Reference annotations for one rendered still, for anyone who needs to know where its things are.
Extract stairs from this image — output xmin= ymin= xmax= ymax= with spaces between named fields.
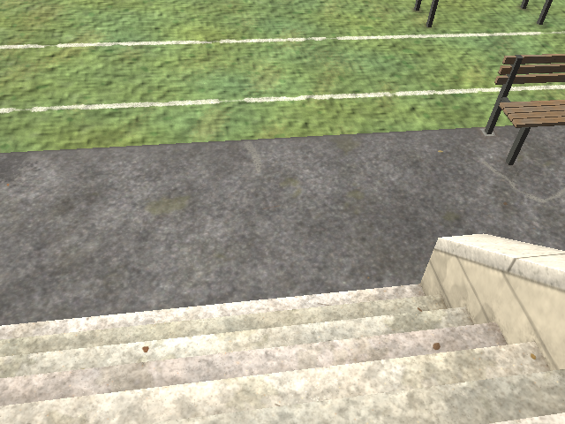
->
xmin=0 ymin=284 xmax=565 ymax=424

